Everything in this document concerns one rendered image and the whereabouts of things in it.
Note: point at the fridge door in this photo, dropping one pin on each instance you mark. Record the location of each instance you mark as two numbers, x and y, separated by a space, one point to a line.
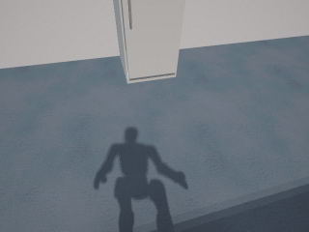
154 36

